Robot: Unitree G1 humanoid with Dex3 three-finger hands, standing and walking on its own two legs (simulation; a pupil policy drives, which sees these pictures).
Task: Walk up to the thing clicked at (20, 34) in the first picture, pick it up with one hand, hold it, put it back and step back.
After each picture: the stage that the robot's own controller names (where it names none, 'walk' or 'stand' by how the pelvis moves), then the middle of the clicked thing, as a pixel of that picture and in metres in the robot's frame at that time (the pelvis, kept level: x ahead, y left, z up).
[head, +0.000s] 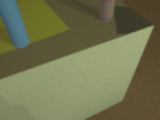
stand; (12, 18) +0.57 +0.29 +0.14
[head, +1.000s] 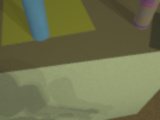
walk; (34, 8) +0.54 +0.22 +0.15
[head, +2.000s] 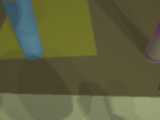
stand; (24, 25) +0.45 +0.21 +0.17
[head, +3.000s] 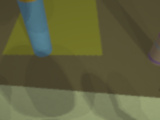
stand; (36, 24) +0.49 +0.18 +0.15
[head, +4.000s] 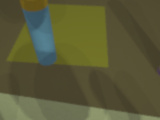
stand; (41, 32) +0.45 +0.16 +0.15
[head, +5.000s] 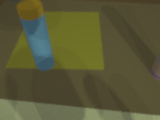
stand; (38, 39) +0.45 +0.17 +0.14
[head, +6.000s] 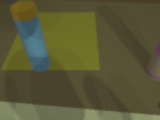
stand; (33, 40) +0.45 +0.19 +0.14
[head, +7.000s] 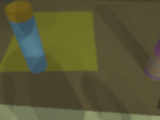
stand; (29, 42) +0.44 +0.20 +0.14
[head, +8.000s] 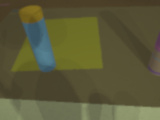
rise first; (40, 42) +0.46 +0.20 +0.14
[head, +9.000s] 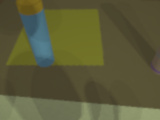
go down; (38, 35) +0.46 +0.19 +0.15
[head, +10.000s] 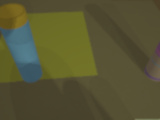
go down; (23, 49) +0.40 +0.18 +0.15
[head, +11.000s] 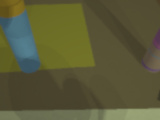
close in; (21, 39) +0.43 +0.19 +0.15
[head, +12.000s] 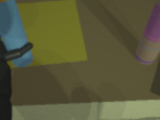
close; (11, 30) +0.46 +0.20 +0.17
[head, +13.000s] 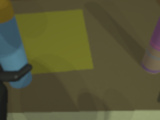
lift; (10, 50) +0.36 +0.21 +0.19
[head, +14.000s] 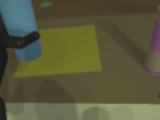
lift; (17, 11) +0.33 +0.16 +0.36
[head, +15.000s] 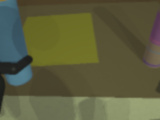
hold; (8, 39) +0.32 +0.19 +0.27
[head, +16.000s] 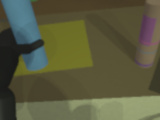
crouch; (25, 27) +0.40 +0.16 +0.27
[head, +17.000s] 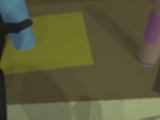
lower; (12, 5) +0.45 +0.18 +0.29
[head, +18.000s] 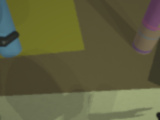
lower; out of the picture +0.49 +0.22 +0.19
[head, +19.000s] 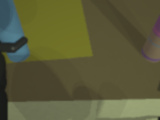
lower; (7, 23) +0.46 +0.22 +0.18
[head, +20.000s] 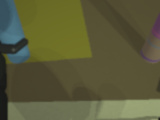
lower; (7, 25) +0.46 +0.22 +0.18
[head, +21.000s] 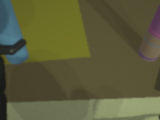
lower; (5, 26) +0.46 +0.22 +0.18
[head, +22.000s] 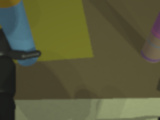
open; (17, 31) +0.44 +0.19 +0.18
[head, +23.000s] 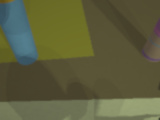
sink last; (16, 28) +0.44 +0.18 +0.18
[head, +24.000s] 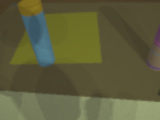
stand; (39, 36) +0.48 +0.20 +0.15
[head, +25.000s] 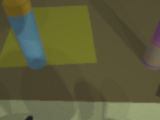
stand; (28, 37) +0.45 +0.19 +0.15
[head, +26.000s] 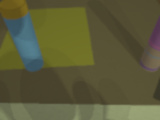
stand; (25, 39) +0.44 +0.20 +0.15
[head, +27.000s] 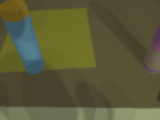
stand; (26, 41) +0.43 +0.20 +0.15
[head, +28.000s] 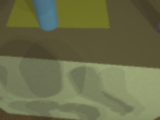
walk; out of the picture +0.55 +0.14 +0.17
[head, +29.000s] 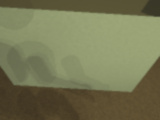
walk; out of the picture +0.83 +0.16 +0.16
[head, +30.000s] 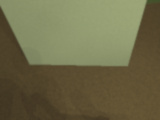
stand; out of the picture +1.21 +0.24 +0.16
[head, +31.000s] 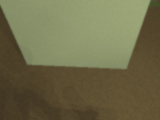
stand; out of the picture +1.19 +0.19 +0.16
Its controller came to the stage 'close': yes
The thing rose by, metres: 0.23
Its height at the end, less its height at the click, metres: +0.00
